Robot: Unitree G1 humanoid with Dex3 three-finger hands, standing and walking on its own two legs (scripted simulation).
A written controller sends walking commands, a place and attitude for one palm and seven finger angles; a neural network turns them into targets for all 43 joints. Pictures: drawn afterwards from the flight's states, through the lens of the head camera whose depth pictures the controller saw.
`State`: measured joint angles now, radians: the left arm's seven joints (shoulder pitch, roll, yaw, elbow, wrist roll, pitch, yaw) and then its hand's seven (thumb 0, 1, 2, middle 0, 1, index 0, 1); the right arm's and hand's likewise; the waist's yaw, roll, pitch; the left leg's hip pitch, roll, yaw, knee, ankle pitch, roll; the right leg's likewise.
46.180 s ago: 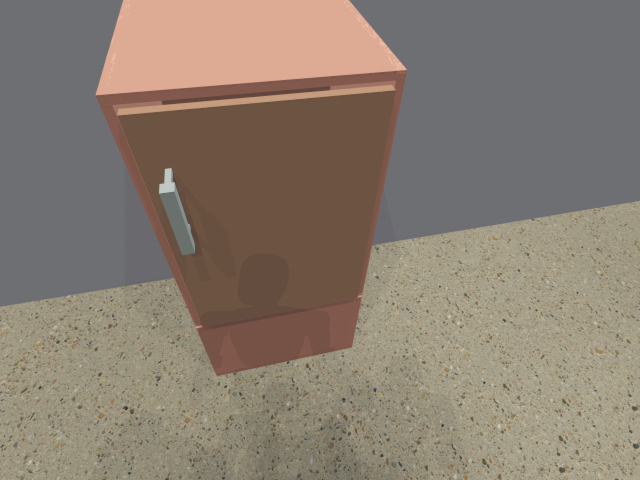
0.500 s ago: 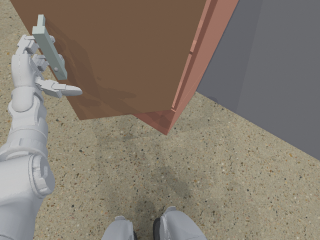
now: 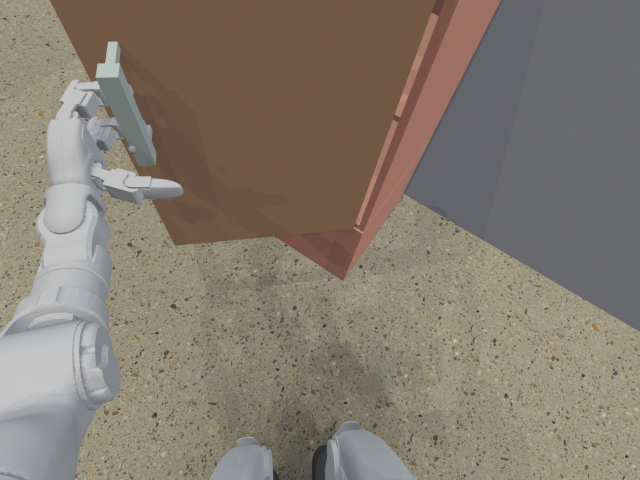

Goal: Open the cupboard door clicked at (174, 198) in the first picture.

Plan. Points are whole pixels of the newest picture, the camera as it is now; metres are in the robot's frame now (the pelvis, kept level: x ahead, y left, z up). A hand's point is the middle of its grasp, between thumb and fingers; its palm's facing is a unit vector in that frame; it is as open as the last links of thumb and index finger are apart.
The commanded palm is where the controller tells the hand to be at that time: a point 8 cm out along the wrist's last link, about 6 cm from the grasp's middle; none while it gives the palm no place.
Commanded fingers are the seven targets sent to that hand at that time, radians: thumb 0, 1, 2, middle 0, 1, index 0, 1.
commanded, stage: close the thumb around the handle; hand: left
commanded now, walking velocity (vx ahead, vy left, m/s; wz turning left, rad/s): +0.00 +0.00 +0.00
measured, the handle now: (131, 108) +0.56 +0.20 +0.07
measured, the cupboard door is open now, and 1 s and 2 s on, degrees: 43 48 84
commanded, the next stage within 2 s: pull the door open along its arc in 0.56 s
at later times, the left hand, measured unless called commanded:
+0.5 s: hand (143, 148) +0.51 +0.19 +0.06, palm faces +0.09 -1.00 -0.01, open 6.4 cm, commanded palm +0.48 +0.23 +0.07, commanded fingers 0.00 0.90 0.90 -0.40 -1.35 -0.40 -1.35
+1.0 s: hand (153, 171) +0.47 +0.17 +0.06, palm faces +0.09 -1.00 +0.00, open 6.2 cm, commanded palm +0.42 +0.20 +0.07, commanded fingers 0.00 0.90 0.90 -0.40 -1.35 -0.40 -1.35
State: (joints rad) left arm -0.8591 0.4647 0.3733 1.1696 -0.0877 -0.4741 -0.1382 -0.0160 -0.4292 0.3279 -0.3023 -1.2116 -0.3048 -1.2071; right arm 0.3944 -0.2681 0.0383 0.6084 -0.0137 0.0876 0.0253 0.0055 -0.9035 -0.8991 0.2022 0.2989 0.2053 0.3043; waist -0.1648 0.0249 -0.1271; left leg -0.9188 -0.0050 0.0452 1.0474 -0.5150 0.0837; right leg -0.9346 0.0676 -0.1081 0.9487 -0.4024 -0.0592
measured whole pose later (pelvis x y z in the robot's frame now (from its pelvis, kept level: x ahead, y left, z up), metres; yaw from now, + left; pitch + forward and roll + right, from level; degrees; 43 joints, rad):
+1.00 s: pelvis +0.01 +0.00 +0.01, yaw -1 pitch +21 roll -3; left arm -0.67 0.34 0.30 0.97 -0.13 -0.45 -0.08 0.00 0.69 0.79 -0.29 -1.32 -0.29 -1.32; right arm 0.42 -0.26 0.02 0.58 0.00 0.10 0.05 0.01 -0.90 -0.90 0.20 0.30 0.21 0.30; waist -0.13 0.03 -0.15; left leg -0.85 0.00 0.07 1.00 -0.51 0.08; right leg -0.88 0.07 -0.08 0.92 -0.40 -0.06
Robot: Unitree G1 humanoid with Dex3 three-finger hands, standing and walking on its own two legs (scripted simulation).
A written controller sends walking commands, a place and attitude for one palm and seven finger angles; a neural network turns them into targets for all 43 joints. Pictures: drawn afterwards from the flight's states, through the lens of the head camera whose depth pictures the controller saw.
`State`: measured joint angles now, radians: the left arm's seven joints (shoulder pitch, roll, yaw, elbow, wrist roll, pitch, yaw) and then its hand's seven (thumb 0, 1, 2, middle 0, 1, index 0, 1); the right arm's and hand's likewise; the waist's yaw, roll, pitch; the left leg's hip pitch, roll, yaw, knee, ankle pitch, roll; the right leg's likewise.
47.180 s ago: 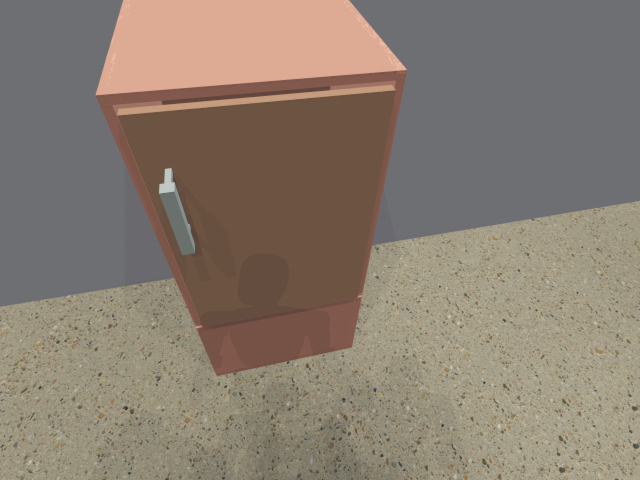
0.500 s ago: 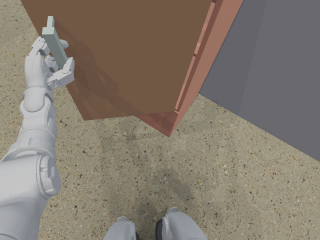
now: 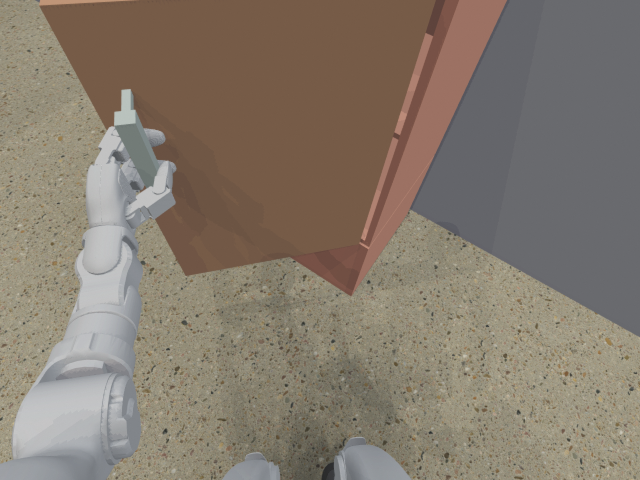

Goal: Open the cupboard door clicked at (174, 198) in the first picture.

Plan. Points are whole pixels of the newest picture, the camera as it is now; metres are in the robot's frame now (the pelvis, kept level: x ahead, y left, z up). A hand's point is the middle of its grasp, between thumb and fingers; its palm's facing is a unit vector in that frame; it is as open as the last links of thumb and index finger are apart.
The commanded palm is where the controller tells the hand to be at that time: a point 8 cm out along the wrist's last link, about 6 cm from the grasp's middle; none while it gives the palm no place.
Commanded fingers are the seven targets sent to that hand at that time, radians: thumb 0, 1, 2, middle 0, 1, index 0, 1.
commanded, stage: pull the door open along its arc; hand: left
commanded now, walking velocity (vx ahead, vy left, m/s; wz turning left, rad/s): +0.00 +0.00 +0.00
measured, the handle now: (145, 150) +0.52 +0.21 +0.07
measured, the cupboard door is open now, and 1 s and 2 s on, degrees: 48 84 85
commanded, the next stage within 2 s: open thumb and fingers to let go in 0.76 s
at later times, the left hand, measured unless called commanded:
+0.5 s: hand (228, 271) +0.35 +0.09 +0.06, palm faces +0.51 -0.86 +0.02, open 6.2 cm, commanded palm +0.29 +0.12 +0.06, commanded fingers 0.00 0.90 0.90 -0.40 -1.35 -0.40 -1.35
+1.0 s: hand (281, 311) +0.30 +0.03 +0.06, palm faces +0.48 -0.88 -0.03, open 6.2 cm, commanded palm +0.25 +0.07 +0.06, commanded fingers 0.00 0.34 0.66 -0.36 -1.29 -0.36 -1.29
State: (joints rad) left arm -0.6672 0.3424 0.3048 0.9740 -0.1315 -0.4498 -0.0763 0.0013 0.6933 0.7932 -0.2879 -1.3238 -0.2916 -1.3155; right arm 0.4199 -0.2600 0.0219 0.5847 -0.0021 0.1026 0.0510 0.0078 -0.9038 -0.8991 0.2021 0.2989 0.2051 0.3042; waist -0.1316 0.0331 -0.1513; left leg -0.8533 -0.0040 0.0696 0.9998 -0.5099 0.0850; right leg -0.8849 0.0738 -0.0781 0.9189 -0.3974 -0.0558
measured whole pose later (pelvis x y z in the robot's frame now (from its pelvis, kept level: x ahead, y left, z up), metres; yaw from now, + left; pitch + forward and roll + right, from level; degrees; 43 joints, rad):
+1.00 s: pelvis -0.02 -0.06 +0.01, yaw +6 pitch +11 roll +1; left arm -0.07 -0.12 -0.18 0.32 0.08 -0.24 0.65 0.00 0.64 0.78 -0.34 -1.32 -0.36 -1.33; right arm 0.16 -0.19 0.02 0.59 -0.07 -0.02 0.02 0.01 -0.90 -0.90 0.20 0.30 0.20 0.30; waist -0.02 0.02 -0.15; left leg -0.69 -0.03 -0.01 0.95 -0.46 0.00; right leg -0.73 0.04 -0.15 0.93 -0.41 -0.13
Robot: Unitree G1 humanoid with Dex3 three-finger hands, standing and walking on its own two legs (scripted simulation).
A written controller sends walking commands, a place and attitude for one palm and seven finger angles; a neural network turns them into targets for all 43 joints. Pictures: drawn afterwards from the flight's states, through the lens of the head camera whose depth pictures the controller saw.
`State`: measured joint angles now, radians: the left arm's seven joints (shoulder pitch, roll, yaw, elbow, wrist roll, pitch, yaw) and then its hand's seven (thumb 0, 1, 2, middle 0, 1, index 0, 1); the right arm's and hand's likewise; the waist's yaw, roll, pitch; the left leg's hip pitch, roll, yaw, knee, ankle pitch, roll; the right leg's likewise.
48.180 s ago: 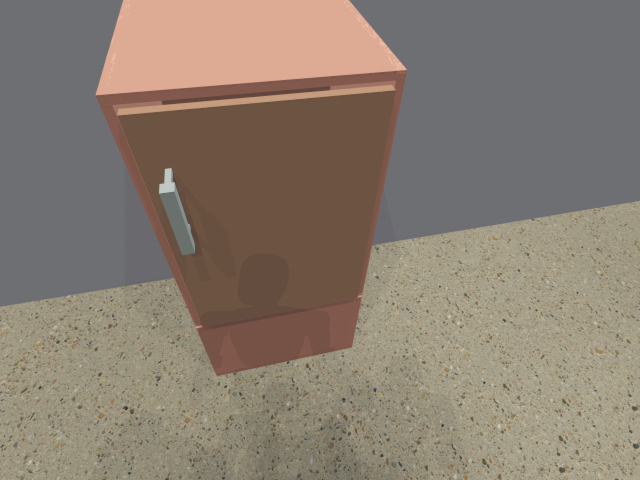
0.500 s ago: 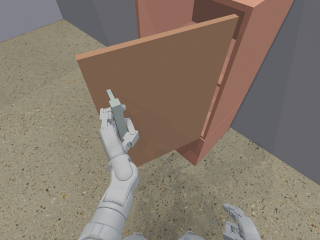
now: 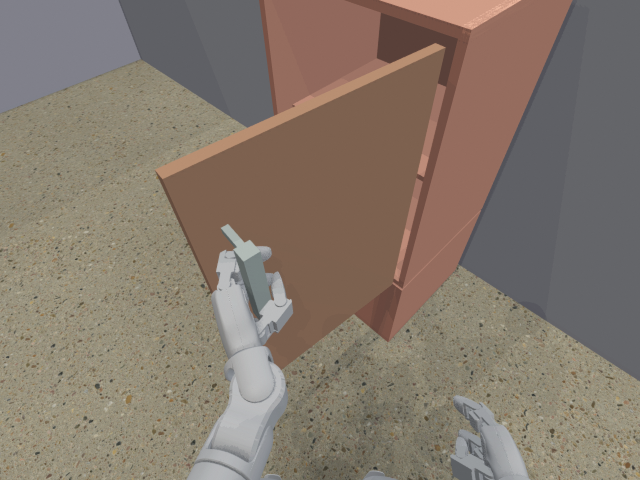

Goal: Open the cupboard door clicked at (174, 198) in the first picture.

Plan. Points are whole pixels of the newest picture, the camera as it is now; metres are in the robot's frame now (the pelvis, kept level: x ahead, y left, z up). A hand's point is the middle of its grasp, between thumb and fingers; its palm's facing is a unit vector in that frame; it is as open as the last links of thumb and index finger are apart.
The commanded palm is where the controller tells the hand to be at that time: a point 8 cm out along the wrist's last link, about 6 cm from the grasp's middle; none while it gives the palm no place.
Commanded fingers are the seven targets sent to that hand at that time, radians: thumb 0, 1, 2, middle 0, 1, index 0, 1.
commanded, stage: open thumb and fingers to let go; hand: left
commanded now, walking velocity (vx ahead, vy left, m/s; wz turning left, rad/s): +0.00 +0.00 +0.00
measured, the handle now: (247, 275) +0.36 +0.11 +0.06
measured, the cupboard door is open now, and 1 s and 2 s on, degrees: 84 85 86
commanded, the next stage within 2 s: slide the hand sideways off the handle in 0.68 s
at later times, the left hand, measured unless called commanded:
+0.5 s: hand (277, 307) +0.32 +0.07 +0.05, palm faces +0.40 -0.92 -0.04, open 14.0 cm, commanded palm +0.27 +0.10 +0.05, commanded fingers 0.00 -0.50 0.30 -0.21 -0.65 -0.21 -0.65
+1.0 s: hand (270, 340) +0.28 +0.07 +0.05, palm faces -0.09 -0.99 -0.06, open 16.4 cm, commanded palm +0.26 +0.11 +0.05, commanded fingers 0.00 -0.50 0.30 -0.15 -0.30 -0.15 -0.30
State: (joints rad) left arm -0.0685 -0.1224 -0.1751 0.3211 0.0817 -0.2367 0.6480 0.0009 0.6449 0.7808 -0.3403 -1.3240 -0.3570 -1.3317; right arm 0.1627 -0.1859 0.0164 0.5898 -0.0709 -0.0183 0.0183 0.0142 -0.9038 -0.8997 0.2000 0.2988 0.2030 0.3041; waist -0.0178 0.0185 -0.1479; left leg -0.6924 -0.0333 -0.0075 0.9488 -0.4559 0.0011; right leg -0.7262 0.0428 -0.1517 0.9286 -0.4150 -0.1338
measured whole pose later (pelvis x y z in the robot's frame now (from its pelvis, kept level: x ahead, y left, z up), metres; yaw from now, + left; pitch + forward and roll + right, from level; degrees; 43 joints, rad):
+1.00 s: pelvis -0.01 +0.01 -0.01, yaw +0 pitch +10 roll +1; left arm 0.02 0.07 -0.23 0.23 -0.05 -0.34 0.13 -0.02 -0.50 0.30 -0.19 -0.36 -0.10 -0.38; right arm 0.22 -0.22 0.02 0.54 -0.01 -0.05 0.01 0.01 -0.90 -0.90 0.20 0.30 0.20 0.30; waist 0.00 0.05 -0.11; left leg -0.72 -0.05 0.00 1.00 -0.46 0.02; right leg -0.74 0.02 -0.15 0.98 -0.42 -0.12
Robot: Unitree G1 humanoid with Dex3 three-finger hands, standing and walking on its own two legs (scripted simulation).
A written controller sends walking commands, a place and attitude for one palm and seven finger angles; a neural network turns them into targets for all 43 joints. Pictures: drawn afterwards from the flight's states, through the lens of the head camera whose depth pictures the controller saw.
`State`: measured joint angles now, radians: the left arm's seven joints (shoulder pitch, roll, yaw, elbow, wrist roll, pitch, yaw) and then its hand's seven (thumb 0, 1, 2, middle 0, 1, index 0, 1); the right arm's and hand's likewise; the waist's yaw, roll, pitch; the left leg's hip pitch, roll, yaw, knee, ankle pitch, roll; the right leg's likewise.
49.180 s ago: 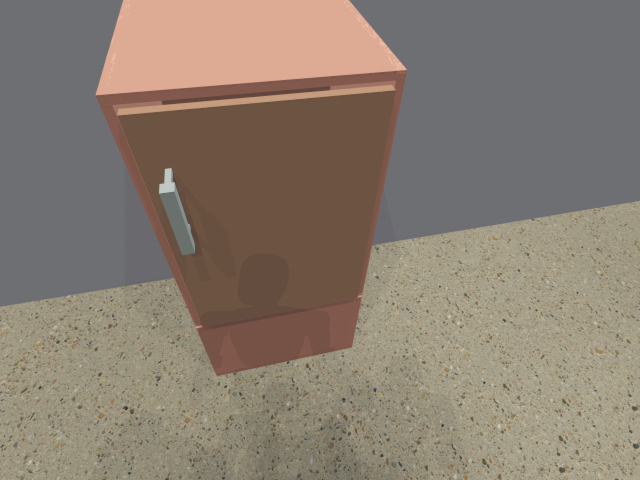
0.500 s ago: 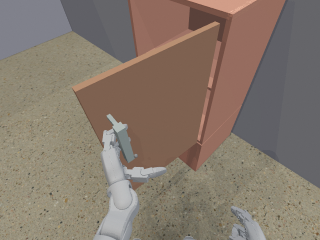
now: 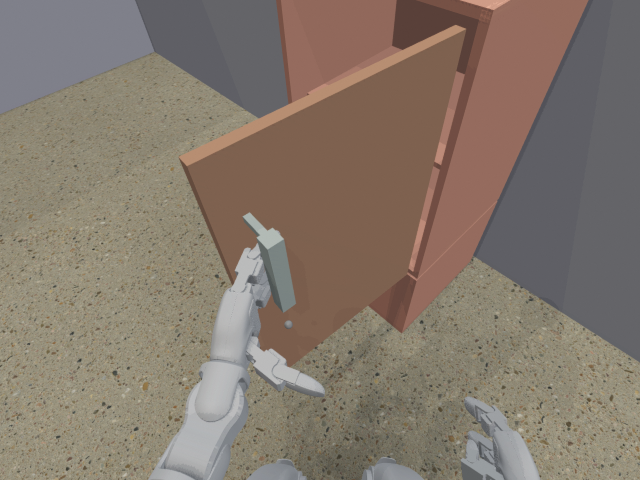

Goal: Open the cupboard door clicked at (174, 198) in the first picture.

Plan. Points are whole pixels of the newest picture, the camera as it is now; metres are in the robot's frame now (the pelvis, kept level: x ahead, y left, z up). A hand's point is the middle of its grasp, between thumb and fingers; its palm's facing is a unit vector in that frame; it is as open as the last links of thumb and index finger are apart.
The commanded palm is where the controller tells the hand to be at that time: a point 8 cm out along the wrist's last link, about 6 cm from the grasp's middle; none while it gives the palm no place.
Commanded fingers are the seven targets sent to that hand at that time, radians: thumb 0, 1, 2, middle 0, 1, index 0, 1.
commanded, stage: slide the hand sideways off the handle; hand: left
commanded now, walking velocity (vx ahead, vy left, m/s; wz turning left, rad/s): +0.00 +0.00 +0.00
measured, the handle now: (269, 264) +0.37 +0.09 +0.07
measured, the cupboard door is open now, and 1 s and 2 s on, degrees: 85 86 86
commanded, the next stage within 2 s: draw the hand back to the body in 0.98 s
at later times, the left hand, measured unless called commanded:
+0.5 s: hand (263, 344) +0.26 +0.08 +0.06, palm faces -0.04 -1.00 +0.02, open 16.3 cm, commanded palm +0.24 +0.13 +0.06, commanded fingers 0.00 -0.50 0.30 -0.15 -0.30 -0.15 -0.30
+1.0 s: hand (218, 374) +0.23 +0.12 +0.06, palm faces +0.02 -1.00 -0.01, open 16.3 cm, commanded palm +0.20 +0.17 +0.06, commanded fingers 0.00 -0.50 0.30 -0.15 -0.30 -0.15 -0.30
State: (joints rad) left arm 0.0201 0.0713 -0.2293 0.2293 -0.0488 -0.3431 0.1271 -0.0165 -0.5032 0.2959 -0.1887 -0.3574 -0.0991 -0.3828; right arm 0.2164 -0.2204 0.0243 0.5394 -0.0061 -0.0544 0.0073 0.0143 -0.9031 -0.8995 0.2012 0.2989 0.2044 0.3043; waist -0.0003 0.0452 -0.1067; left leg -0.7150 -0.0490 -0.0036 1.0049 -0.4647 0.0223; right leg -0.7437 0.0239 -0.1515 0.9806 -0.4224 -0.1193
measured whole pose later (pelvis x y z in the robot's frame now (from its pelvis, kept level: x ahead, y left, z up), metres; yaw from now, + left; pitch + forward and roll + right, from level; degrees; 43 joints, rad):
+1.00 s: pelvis +0.03 +0.03 -0.01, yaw -2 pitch +13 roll -1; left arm 0.59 0.10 -0.18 -0.27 -0.05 -0.34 0.07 -0.02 -0.50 0.30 -0.15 -0.30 -0.16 -0.30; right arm 0.28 -0.22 0.04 0.38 0.00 -0.05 0.01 0.02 -0.90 -0.90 0.20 0.30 0.20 0.30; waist 0.02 0.04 -0.15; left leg -0.75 -0.04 0.03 1.08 -0.56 0.06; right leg -0.78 0.03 -0.12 1.04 -0.49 -0.08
